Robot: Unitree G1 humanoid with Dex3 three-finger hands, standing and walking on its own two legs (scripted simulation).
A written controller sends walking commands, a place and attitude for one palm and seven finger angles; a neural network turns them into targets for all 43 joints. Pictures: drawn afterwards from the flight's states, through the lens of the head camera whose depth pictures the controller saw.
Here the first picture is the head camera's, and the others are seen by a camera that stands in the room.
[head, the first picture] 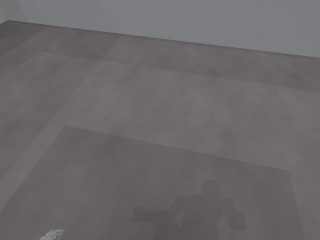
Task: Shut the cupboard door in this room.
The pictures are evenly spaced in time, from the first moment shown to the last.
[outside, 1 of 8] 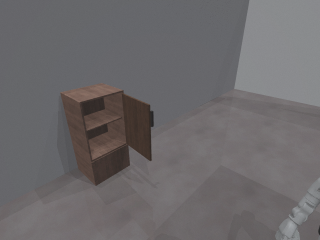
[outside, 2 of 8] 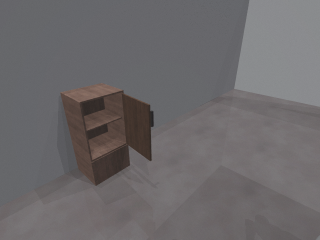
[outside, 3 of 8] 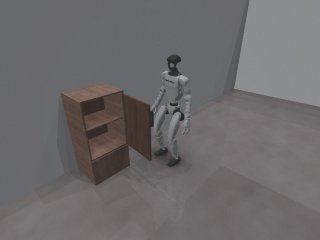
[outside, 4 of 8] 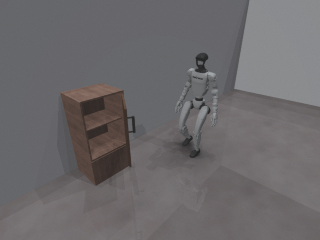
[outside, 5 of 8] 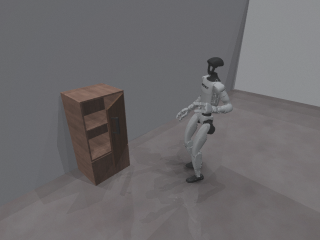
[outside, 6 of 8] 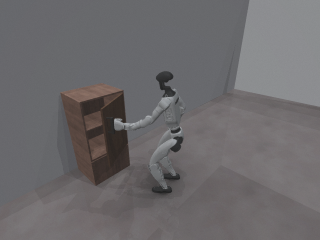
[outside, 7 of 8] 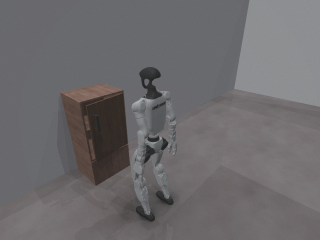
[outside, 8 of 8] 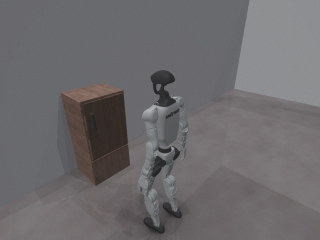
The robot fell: no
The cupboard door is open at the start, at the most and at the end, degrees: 86 86 0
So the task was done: yes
